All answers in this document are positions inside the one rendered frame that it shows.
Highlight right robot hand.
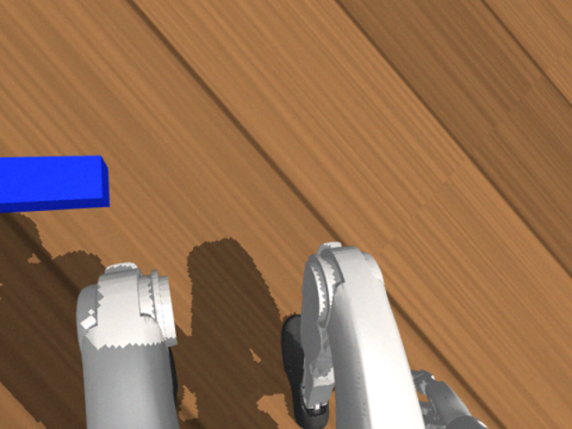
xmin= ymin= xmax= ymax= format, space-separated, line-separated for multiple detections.
xmin=410 ymin=369 xmax=471 ymax=429

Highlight carton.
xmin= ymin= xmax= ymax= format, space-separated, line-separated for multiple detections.
xmin=0 ymin=156 xmax=110 ymax=214

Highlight right robot foot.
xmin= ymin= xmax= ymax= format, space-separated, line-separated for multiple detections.
xmin=281 ymin=315 xmax=329 ymax=429

